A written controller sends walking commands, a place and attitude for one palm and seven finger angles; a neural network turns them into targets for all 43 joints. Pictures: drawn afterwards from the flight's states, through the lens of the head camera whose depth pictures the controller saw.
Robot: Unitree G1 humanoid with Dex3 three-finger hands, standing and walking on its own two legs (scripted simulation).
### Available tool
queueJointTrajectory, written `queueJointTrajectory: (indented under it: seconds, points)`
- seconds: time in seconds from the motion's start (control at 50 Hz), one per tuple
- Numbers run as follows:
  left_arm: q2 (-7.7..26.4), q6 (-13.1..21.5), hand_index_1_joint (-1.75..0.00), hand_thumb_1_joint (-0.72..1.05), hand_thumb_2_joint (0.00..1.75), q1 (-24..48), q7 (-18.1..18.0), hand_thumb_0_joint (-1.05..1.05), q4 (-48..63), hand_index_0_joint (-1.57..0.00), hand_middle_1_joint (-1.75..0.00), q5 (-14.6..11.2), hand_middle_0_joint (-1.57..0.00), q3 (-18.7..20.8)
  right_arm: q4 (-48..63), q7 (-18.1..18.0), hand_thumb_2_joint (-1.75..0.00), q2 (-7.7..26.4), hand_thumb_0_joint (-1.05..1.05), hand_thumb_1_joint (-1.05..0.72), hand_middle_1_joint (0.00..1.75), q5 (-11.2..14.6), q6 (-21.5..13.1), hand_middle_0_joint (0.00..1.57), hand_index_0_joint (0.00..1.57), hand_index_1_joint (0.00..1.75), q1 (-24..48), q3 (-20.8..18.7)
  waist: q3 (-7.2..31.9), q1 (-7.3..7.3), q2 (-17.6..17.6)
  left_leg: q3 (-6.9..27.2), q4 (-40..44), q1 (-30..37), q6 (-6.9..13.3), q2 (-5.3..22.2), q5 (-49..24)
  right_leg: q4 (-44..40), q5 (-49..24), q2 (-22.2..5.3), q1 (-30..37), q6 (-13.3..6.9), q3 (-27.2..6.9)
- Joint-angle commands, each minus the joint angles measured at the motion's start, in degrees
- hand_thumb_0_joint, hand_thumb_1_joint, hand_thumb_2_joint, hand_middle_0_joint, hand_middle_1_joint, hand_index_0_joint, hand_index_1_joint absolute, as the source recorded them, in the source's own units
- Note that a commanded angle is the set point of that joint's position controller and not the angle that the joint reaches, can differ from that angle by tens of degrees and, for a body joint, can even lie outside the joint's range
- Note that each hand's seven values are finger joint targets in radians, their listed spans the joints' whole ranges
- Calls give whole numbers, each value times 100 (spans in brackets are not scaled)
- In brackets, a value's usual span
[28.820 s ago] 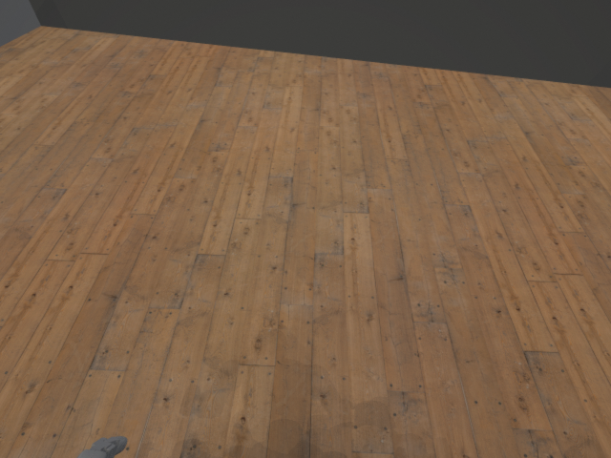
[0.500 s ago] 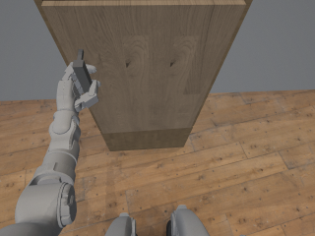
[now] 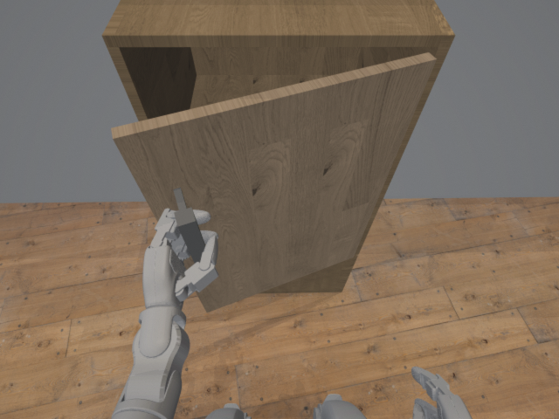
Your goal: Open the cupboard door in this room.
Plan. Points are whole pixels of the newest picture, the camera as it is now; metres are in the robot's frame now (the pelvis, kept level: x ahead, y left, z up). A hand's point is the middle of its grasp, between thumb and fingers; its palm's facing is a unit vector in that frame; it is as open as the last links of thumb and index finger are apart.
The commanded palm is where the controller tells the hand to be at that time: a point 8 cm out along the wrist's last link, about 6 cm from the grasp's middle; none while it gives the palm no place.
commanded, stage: pull the door open along its arc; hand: left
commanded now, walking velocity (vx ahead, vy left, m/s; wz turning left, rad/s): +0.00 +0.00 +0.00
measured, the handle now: (191, 229) +0.37 +0.14 +0.04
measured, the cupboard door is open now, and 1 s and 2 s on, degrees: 21 37 39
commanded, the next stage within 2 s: open thumb and fingers to let go in 0.54 s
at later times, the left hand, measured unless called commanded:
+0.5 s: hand (261, 326) +0.24 +0.03 +0.04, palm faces +0.30 -0.95 -0.04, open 6.2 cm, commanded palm +0.16 +0.06 +0.04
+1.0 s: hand (250, 325) +0.24 +0.05 +0.04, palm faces +0.41 -0.91 -0.03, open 9.4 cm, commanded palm +0.19 +0.07 +0.04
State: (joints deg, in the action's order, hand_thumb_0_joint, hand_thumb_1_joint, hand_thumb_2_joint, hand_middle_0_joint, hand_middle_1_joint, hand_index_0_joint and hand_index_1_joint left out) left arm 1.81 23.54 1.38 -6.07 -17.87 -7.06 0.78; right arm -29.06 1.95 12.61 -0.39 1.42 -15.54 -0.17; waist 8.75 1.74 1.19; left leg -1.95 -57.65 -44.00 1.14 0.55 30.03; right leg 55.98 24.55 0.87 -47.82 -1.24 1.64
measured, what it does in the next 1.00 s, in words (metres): shifts its weight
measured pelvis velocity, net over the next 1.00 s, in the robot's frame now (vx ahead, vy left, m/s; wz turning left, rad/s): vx -0.01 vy -0.05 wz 0.09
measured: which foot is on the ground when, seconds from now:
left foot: down 0.00-1.00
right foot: down 0.00-1.00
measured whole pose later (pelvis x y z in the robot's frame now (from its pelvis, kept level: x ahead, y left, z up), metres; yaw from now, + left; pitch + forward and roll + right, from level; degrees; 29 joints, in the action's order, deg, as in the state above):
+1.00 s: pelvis -0.01 -0.05 -0.01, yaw +5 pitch +15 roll +1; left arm -3.8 16.3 -18.5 -29.1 0.7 4.5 -14.6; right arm -30.1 0.4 10.9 -3.7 -4.9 -12.1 0.7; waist 9.7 0.2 2.1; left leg 4.0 -60.3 -45.2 -2.7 -0.1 29.9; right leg 60.7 27.6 0.0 -48.1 -5.5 7.3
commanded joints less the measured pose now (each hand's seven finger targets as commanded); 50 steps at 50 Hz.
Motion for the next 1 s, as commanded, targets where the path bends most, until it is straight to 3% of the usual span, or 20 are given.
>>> queueJointTrajectory:
  seconds: [0.0, 0.04, 0.12, 0.16, 0.2, 0.26, 0.28, 0.4, 0.48, 0.6, 0.62, 0.64, 0.7, 0.76, 0.82, 0.92, 0.98]
  points:
    - [-21, 403, -135, 90, 90, 404, -1301, 0, 1776, -40, -135, 285, -40, 19, 747, 41, -90, 514, 0, -90, 30, -141, -349, 20, 20, 30, 244, -238, 1591, -234, -207, 207, 565, 387, -147, -106, -2180, -278, -2059, -54, 1582, -42, 123]
    - [-352, 343, -135, 90, 90, 149, -1772, 0, 1992, -40, -135, 609, -40, -348, 777, 82, -90, 454, 0, -90, 30, -213, -379, 20, 20, 30, 303, -233, 1634, -257, -160, 219, 508, 413, -142, -130, -2142, -242, -1980, -62, 1511, -55, 131]
    - [-946, -6, -135, 90, 90, 125, -2591, 0, 1957, -40, -135, 1214, -40, -987, 750, 83, -90, 376, 0, -90, 30, -334, -403, 20, 20, 30, 474, -197, 1534, -148, -326, 285, 453, 318, -124, -160, -1752, -310, -1579, -66, 1342, -56, 142]
    - [-1103, -193, -135, 90, 90, -44, -2769, 0, 1936, -40, -135, 1551, -40, -1222, 747, 39, -90, 326, 0, -90, 30, -399, -438, 20, 20, 30, 489, -183, 1609, -110, -445, 295, 425, 323, -106, -172, -1725, -355, -1569, -61, 1378, -72, 149]
    - [-1279, -291, -135, 90, 90, -361, -2738, 0, 2268, -40, -135, 1677, -40, -1570, 802, 10, -90, 269, 0, -90, 30, -393, -476, 20, 20, 30, 573, -182, 1736, -126, -417, 250, 435, 379, -88, -185, -1686, -457, -1651, -100, 1578, -80, 84]
    - [-1578, -444, -135, 90, 90, -973, -2597, 0, 2533, -40, -135, 1400, -40, -1920, 880, -34, -90, 217, 0, -90, 30, -320, -540, 20, 20, 30, 707, -138, 1581, -94, -718, 265, 470, 360, -73, -213, -1574, -713, -1797, -140, 1908, -46, 5]
    - [-1591, -456, -135, 90, 90, -1072, -2569, 0, 2685, -40, -135, 1325, -40, -1964, 876, -44, -90, 204, 0, -90, 30, -304, -559, 20, 20, 30, 788, -126, 1544, -90, -659, 265, 463, 347, -77, -221, -1496, -755, -1815, -176, 1948, -21, -52]
    - [-1721, -568, -135, 90, 90, -2305, -2401, 0, 3205, -40, -135, 1257, -40, -2275, 958, -13, -90, 118, 0, -90, 30, -275, -737, 20, 20, 30, 1016, -3, 1121, -169, -490, 304, 419, 215, -92, -271, -1193, -938, -1591, -267, 1916, 19, -160]
    - [-1745, -656, -135, 90, 90, -3288, -2292, 0, 3510, -40, -135, 1188, -40, -2316, 1039, 36, -90, 86, 0, -90, 30, -245, -842, 20, 20, 30, 1080, 21, 1077, -283, -489, 303, 371, 165, -117, -307, -1148, -972, -1664, -290, 1988, 31, -209]
    - [-1264, -633, -135, 90, 90, -2119, -2473, 0, 3185, -40, -135, 1198, -40, -1722, 924, -90, -90, 155, 0, -90, 30, -298, -892, 20, 20, 30, 990, -16, 777, -100, -754, 388, 43, -268, -151, -346, -756, -1162, -1160, -439, 1668, 149, -729]
    - [-1076, -590, -135, 90, 90, -1538, -2550, 0, 3082, -40, -135, 1198, -40, -1514, 841, -131, -90, 163, 0, -90, 30, -302, -897, 20, 20, 30, 970, -13, 687, -18, -786, 403, -50, -399, -149, -343, -667, -1181, -1002, -482, 1562, 176, -835]
    - [-1097, -562, -134, 83, 87, -1584, -2581, 0, 2965, -40, -134, 1201, -40, -1434, 824, -150, -90, 147, 0, -90, 30, -305, -901, 20, 20, 30, 985, -27, 736, -99, -758, 409, -57, -456, -163, -357, -613, -1201, -823, -502, 1605, 174, -905]
    - [-1175, -529, -132, 62, 78, -1558, -2578, 0, 2900, -38, -132, 1190, -38, -1492, 821, -169, -90, 151, 0, -90, 30, -304, -917, 20, 20, 30, 956, -53, 1060, -135, -714, 405, -40, -416, -155, -352, -722, -1142, -1089, -545, 1792, 187, -941]
    - [-1133, -463, -130, 41, 69, -1702, -2461, 0, 3041, -36, -130, 1209, -36, -1590, 861, -174, -90, 188, 0, -90, 30, -293, -920, 20, 20, 30, 816, -97, 1392, -115, -801, 415, 4, -415, -138, -334, -900, -1053, -1622, -576, 2138, 214, -959]
    - [-1196, -421, -127, 20, 60, -1641, -2370, 0, 3159, -35, -127, 1263, -35, -1792, 857, -175, -90, 209, 0, -90, 30, -298, -931, 20, 20, 30, 732, -103, 1463, -43, -771, 413, 10, -395, -124, -318, -957, -994, -1902, -616, 2189, 259, -932]
    - [-1188, -319, -124, -15, 45, -1514, -2309, 0, 3148, -32, -124, 1249, -32, -1879, 829, -201, -90, 260, 0, -90, 30, -293, -976, 20, 20, 30, 773, -103, 1247, 29, -851, 448, -13, -409, -97, -292, -813, -982, -1405, -563, 1879, 221, -803]
    - [-1256, -293, -122, -36, 36, -1381, -2360, 0, 3119, -31, -122, 1265, -31, -1928, 834, -198, -90, 261, 0, -90, 30, -291, -1008, 20, 20, 30, 829, -106, 1218, -10, -671, 435, 1, -328, -87, -296, -744, -958, -935, -502, 1644, 149, -692]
